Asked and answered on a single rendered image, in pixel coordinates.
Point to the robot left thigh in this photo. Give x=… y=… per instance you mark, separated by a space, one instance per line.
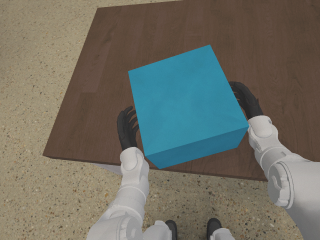
x=157 y=232

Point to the table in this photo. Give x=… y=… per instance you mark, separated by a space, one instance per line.
x=270 y=46

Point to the robot right hand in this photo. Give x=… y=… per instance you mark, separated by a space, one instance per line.
x=247 y=100

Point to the right robot shin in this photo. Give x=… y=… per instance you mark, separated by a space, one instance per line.
x=222 y=230

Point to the right robot forearm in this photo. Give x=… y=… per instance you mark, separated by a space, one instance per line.
x=263 y=138

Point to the left robot forearm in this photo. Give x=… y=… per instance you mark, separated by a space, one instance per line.
x=134 y=189

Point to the carton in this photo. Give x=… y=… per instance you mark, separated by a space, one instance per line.
x=186 y=108

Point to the robot left hand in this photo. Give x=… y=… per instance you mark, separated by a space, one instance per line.
x=126 y=132

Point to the robot left upper arm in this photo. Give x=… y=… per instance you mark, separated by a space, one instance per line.
x=123 y=227

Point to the robot right upper arm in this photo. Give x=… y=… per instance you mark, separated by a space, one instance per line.
x=295 y=186

